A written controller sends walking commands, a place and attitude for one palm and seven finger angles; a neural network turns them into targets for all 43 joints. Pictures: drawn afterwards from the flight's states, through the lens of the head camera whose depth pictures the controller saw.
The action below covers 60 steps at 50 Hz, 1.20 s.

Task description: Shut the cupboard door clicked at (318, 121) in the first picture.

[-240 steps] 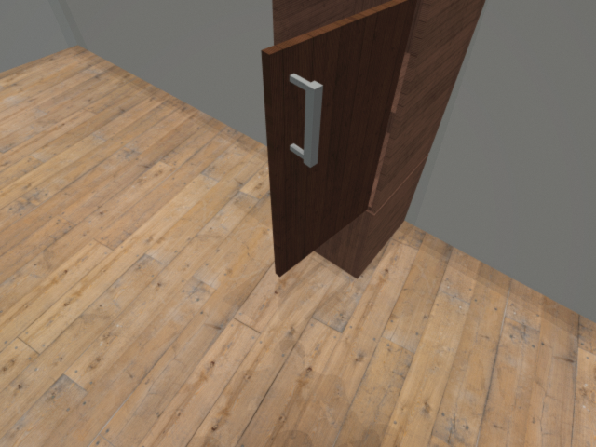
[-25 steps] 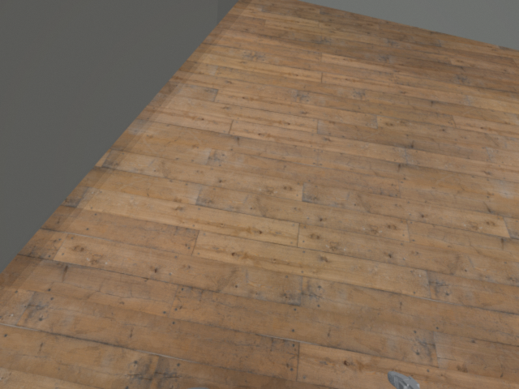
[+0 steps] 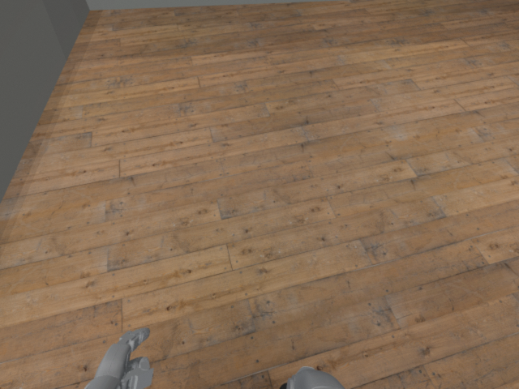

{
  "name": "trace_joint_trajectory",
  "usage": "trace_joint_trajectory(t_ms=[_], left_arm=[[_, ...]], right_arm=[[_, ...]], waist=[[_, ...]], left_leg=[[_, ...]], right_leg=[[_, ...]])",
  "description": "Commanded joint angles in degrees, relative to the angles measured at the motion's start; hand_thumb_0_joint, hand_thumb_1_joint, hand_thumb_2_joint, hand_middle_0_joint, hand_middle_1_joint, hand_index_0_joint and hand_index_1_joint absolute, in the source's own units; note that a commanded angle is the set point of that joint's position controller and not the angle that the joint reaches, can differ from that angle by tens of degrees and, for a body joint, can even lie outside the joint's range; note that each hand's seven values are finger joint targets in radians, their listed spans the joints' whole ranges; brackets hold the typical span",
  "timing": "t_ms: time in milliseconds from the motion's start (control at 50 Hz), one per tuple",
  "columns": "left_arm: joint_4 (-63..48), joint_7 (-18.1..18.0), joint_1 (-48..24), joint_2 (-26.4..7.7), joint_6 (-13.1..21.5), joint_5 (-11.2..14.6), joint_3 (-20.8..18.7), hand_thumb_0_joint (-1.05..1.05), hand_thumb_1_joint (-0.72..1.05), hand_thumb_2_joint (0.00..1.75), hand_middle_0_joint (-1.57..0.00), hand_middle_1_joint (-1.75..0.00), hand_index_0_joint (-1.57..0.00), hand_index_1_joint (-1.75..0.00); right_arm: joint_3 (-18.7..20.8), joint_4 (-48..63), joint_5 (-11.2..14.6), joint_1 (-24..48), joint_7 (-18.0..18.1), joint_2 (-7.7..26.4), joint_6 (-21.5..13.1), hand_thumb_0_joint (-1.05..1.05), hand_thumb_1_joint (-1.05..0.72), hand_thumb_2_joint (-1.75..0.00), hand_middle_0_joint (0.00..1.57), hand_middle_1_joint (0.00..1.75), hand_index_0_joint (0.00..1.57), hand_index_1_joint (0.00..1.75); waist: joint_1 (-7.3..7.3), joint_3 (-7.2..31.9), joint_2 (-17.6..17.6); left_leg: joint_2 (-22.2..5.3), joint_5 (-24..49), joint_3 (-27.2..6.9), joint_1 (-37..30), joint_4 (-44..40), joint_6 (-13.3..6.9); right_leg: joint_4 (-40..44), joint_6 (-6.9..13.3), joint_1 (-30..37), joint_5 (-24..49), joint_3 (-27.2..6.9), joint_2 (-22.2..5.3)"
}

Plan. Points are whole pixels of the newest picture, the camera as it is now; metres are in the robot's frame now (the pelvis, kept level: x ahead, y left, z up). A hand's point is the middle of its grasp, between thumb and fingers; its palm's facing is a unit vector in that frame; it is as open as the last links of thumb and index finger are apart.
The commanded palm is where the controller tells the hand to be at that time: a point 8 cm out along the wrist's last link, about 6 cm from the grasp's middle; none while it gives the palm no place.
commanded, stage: walk around to get in front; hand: left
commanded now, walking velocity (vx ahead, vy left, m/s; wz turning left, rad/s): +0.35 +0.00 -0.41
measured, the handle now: out of the picture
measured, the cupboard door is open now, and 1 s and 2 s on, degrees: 82 82 82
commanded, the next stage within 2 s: walk to a spot facing it in 0.84 s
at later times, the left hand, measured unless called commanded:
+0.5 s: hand (152, 338) +0.22 +0.21 -0.17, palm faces -0.10 -0.98 -0.16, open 7.4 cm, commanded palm none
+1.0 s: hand (258, 159) +0.65 +0.01 -0.14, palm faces -0.47 -0.86 -0.22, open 7.4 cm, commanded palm none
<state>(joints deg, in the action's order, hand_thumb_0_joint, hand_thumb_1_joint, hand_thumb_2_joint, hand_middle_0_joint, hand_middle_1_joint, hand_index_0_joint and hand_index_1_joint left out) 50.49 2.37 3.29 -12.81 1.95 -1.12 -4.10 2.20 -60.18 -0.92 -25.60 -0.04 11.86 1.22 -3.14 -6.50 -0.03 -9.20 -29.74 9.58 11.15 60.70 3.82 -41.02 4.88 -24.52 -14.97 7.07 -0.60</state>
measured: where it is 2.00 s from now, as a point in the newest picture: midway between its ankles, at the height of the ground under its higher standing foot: (311, 276)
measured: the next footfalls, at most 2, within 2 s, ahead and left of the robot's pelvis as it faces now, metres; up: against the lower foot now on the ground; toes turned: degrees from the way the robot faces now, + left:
left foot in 0.42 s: +0.34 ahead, +0.11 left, +0.00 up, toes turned -4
right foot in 0.92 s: +0.49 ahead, -0.21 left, +0.00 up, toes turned -32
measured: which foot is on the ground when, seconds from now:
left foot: up 0.00-0.40, down 0.42-0.92, up 0.94-1.00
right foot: down 0.00-0.44, up 0.46-0.90, down 0.92-1.00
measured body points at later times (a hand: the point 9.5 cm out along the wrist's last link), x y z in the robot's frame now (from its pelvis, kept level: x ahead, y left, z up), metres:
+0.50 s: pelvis +0.23 +0.02 +0.01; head +0.27 +0.04 +0.46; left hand +0.23 +0.26 -0.15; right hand +0.34 -0.23 -0.10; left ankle +0.30 +0.11 -0.71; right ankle +0.08 -0.07 -0.65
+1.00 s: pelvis +0.44 -0.10 +0.01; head +0.48 -0.12 +0.45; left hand +0.67 +0.05 -0.12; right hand +0.24 -0.26 -0.14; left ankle +0.35 +0.09 -0.62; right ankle +0.46 -0.19 -0.71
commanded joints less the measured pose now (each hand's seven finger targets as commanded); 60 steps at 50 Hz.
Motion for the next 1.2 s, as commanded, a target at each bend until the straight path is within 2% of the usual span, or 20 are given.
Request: trace_joint_trajectory(t_ms=[0, 80, 280, 320, 360, 380, 420, 460, 500, 560, 780, 840, 860, 880, 900, 920, 940, 1000, 1040, 1180], left_arm=[[-0.46, -2.27, 8.62, -9.84, -0.41, 0.80, -1.87, 0.00, 0.90, 0.90, -0.20, -0.30, -0.20, -0.30], [0.72, -2.25, 7.52, -7.30, 1.50, -0.08, -1.07, 0.00, 0.90, 0.90, -0.20, -0.30, -0.20, -0.30], [5.87, -2.18, 17.22, -6.47, 2.66, -0.16, -1.23, 0.00, 0.90, 0.90, -0.20, -0.30, -0.20, -0.30], [6.13, -2.35, 17.52, -6.96, 2.44, -0.12, -1.16, 0.00, 0.90, 0.90, -0.20, -0.30, -0.20, -0.30], [6.14, -2.36, 15.48, -7.21, 2.38, 0.26, -1.18, 0.00, 0.90, 0.90, -0.20, -0.30, -0.20, -0.30], [5.87, -2.36, 14.82, -6.49, 2.40, 0.39, -1.12, 0.00, 0.90, 0.90, -0.20, -0.30, -0.20, -0.30], [3.52, -1.63, 16.29, -2.73, 2.79, 1.18, -0.19, 0.00, 0.90, 0.90, -0.20, -0.30, -0.20, -0.30], [3.27, -1.61, 11.81, -4.11, 2.42, -0.21, -0.83, 0.00, 0.90, 0.90, -0.20, -0.30, -0.20, -0.30], [4.12, -0.48, 11.38, -2.19, 0.98, -0.78, -0.98, 0.00, 0.90, 0.90, -0.20, -0.30, -0.20, -0.30], [3.93, 0.03, 12.48, 0.43, -0.88, -0.77, -0.60, 0.00, 0.90, 0.90, -0.20, -0.30, -0.20, -0.30], [-1.12, 0.72, -1.95, 0.75, -1.05, -0.64, 0.08, 0.00, 0.90, 0.90, -0.20, -0.30, -0.20, -0.30], [0.54, 0.31, 5.07, -1.45, -0.45, -0.54, -0.39, 0.00, 0.90, 0.90, -0.20, -0.30, -0.20, -0.30], [3.10, 0.04, 13.85, -3.04, 0.09, -0.66, -1.05, 0.00, 0.90, 0.90, -0.20, -0.30, -0.20, -0.30], [6.12, -0.60, 23.83, -7.89, 0.70, -0.90, -2.35, 0.00, 0.90, 0.90, -0.20, -0.30, -0.20, -0.30], [7.20, -1.60, 28.60, -15.25, 1.26, -0.60, -4.13, 0.00, 0.90, 0.90, -0.20, -0.30, -0.20, -0.30], [6.73, -2.42, 25.74, -16.52, 1.01, 1.08, -4.02, 0.00, 0.90, 0.90, -0.20, -0.30, -0.20, -0.30], [5.89, -2.87, 20.14, -12.81, 0.94, 1.23, -2.86, 0.00, 0.90, 0.90, -0.20, -0.30, -0.20, -0.30], [4.23, -3.20, 9.71, -4.60, 1.98, 0.91, 0.54, 0.00, 0.90, 0.90, -0.20, -0.30, -0.20, -0.30], [4.70, -3.24, 8.12, -3.09, 2.62, 0.61, 1.41, 0.00, 0.90, 0.90, -0.20, -0.30, -0.20, -0.30], [6.90, -3.61, 9.76, -2.83, 1.86, 0.27, 1.02, 0.00, 0.90, 0.90, -0.20, -0.30, -0.20, -0.30]], right_arm=[[2.01, 9.63, -0.17, 10.76, 0.19, 6.24, -2.91, 0.00, -0.90, -0.90, 0.20, 0.30, 0.20, 0.30], [1.77, 6.89, -0.84, 4.81, -0.11, 3.91, -1.76, 0.00, -0.90, -0.90, 0.20, 0.30, 0.20, 0.30], [1.38, 12.61, -0.33, 22.05, -0.69, 3.09, -4.07, 0.00, -0.90, -0.90, 0.20, 0.30, 0.20, 0.30], [1.31, 12.54, -0.34, 22.88, -0.78, 3.07, -4.47, 0.00, -0.90, -0.90, 0.20, 0.30, 0.20, 0.30], [1.78, 10.03, -0.56, 16.17, -0.16, 4.45, -4.88, 0.00, -0.90, -0.90, 0.20, 0.30, 0.20, 0.30], [2.49, 7.59, -0.82, 8.40, 0.34, 6.97, -5.25, 0.00, -0.90, -0.90, 0.20, 0.30, 0.20, 0.30], [4.24, 5.23, -1.83, -5.01, 1.16, 16.46, -5.23, 0.00, -0.90, -0.90, 0.20, 0.30, 0.20, 0.30], [2.79, 6.75, -1.26, 2.58, 1.12, 10.83, -5.02, 0.00, -0.90, -0.90, 0.20, 0.30, 0.20, 0.30], [1.53, 7.56, -1.07, 7.54, 1.29, 6.05, -5.65, 0.00, -0.90, -0.90, 0.20, 0.30, 0.20, 0.30], [1.17, 6.03, -0.68, 6.19, 1.66, 5.08, -6.45, 0.00, -0.90, -0.90, 0.20, 0.30, 0.20, 0.30], [1.84, 1.94, -1.43, -2.34, 1.06, 6.67, -5.34, 0.00, -0.90, -0.90, 0.20, 0.30, 0.20, 0.30], [1.84, 1.81, -1.16, -1.34, 1.18, 9.05, -5.06, 0.00, -0.90, -0.90, 0.20, 0.30, 0.20, 0.30], [1.90, 2.49, -0.81, 1.11, 1.12, 9.95, -5.00, 0.00, -0.90, -0.90, 0.20, 0.30, 0.20, 0.30], [1.60, 3.62, 0.01, 2.88, 0.38, 9.03, -5.05, 0.00, -0.90, -0.90, 0.20, 0.30, 0.20, 0.30], [0.76, 5.59, 1.01, 0.56, 0.41, 4.16, -5.10, 0.00, -0.90, -0.90, 0.20, 0.30, 0.20, 0.30], [0.98, 6.53, 1.10, 4.87, 0.56, 6.05, -4.78, 0.00, -0.90, -0.90, 0.20, 0.30, 0.20, 0.30], [1.33, 6.05, 1.02, 6.86, 0.70, 4.72, -4.58, 0.00, -0.90, -0.90, 0.20, 0.30, 0.20, 0.30], [0.52, 1.18, 0.05, 1.26, 1.05, 1.03, -2.44, 0.00, -0.90, -0.90, 0.20, 0.30, 0.20, 0.30], [0.02, -0.75, 0.06, -2.49, 0.96, -0.65, -1.04, 0.00, -0.90, -0.90, 0.20, 0.30, 0.20, 0.30], [0.03, 1.63, 0.24, 6.79, 0.29, -1.28, -0.76, 0.00, -0.90, -0.90, 0.20, 0.30, 0.20, 0.30]], waist=[[5.04, 2.72, -5.93], [0.31, 4.36, -5.24], [5.54, 5.12, -6.57], [5.29, 3.96, -6.18], [1.24, 5.10, -5.93], [-1.94, 9.25, -1.76], [-5.22, 20.12, 17.07], [-2.09, 9.87, 6.37], [0.75, 2.86, 7.68], [2.67, 4.03, 7.49], [-0.05, 0.05, 6.90], [4.11, 4.42, 7.10], [8.70, 8.66, 5.89], [13.38, 14.48, -1.06], [13.13, 21.64, -17.48], [11.94, 20.43, -12.52], [9.22, 12.25, -4.85], [1.44, 7.11, -5.43], [-0.94, 8.06, -4.93], [1.53, 5.42, -6.28]], left_leg=[[-0.89, 9.72, -9.09, 24.78, 13.96, -0.95], [0.51, 14.60, -8.19, 18.53, 2.00, 0.22], [4.01, 15.26, -6.81, 24.34, -19.02, 0.04], [5.71, 14.93, -5.56, 18.63, -24.23, -0.81], [8.30, 18.86, -3.47, 5.11, -31.15, -1.80], [6.45, 21.64, -5.77, -8.89, -34.57, -2.84], [-20.40, 22.49, -37.43, -27.71, -42.37, -14.30], [-17.75, 16.98, -30.40, -13.05, -45.25, -14.00], [-13.73, 16.47, -20.54, -2.65, -48.63, -10.00], [-10.70, 28.78, -9.45, -3.14, -48.86, -9.14], [-10.64, 40.17, 3.09, -10.89, -46.41, -8.55], [-11.17, 61.19, 5.86, -12.16, -34.62, -7.40], [-8.96, 63.35, 7.39, -8.92, -23.97, -5.79], [-5.20, 51.37, 8.98, 2.36, -8.55, -3.61], [6.59, -1.57, 5.43, 23.54, 13.23, 0.06], [5.06, -3.61, -5.68, 27.98, 20.59, -1.34], [2.05, 2.58, -8.03, 28.27, 20.00, -1.66], [-0.21, 10.28, -9.47, 16.51, 9.86, -1.31], [0.85, 11.25, -8.98, 12.67, 3.48, -0.90], [3.01, 13.32, -4.90, 15.90, -13.64, -0.68]], right_leg=[[30.70, 6.01, 11.73, -15.28, -28.51, -17.28], [30.79, 4.68, 8.30, -0.23, -17.12, -11.35], [24.12, 6.28, 25.87, 24.83, -19.82, -11.89], [22.48, 5.56, 23.64, 26.82, -19.89, -11.85], [15.98, 3.56, 17.72, 31.12, -17.32, -9.49], [6.07, 1.57, 10.78, 28.65, -15.74, -6.69], [-28.06, -2.55, -10.06, -16.40, -7.08, 3.96], [-36.77, -2.43, -14.30, -10.34, -10.19, -2.28], [-34.96, -3.72, -12.77, -2.62, -9.52, -5.32], [-29.50, -4.83, -12.17, 0.73, -8.04, -5.93], [-0.66, -2.80, -10.06, 4.94, -0.17, -3.68], [3.34, 0.17, 2.44, 0.34, 2.39, 0.10], [7.09, 1.22, 14.20, 2.32, 3.01, 1.91], [10.32, 3.41, 30.51, 4.62, -4.47, -3.60], [16.49, 11.10, 45.55, 13.02, -36.99, -22.58], [21.91, 12.16, 42.04, 18.00, -39.10, -25.06], [22.41, 10.62, 33.61, 21.16, -29.93, -23.43], [24.56, 3.73, 12.84, 31.94, -11.26, -16.71], [25.23, 3.23, 9.81, 33.93, -5.68, -15.04], [22.41, 3.24, 17.47, 36.94, -1.47, -16.52]])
